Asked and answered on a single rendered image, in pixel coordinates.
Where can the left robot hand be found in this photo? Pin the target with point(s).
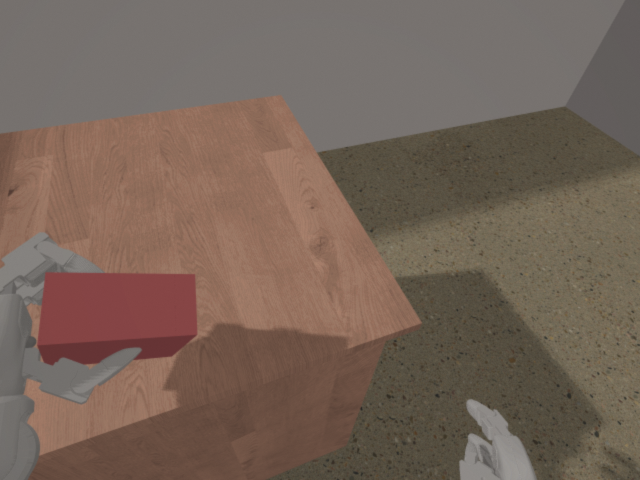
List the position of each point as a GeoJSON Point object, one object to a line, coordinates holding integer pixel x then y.
{"type": "Point", "coordinates": [22, 283]}

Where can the right robot hand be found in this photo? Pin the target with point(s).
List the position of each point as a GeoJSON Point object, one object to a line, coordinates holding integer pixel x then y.
{"type": "Point", "coordinates": [505, 459]}

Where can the left robot forearm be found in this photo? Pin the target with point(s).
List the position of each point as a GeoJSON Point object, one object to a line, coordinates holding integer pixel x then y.
{"type": "Point", "coordinates": [19, 442]}

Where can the table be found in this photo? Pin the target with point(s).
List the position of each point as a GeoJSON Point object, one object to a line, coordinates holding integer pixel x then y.
{"type": "Point", "coordinates": [294, 302]}

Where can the sponge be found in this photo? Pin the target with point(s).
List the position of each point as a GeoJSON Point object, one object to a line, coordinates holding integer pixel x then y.
{"type": "Point", "coordinates": [86, 317]}

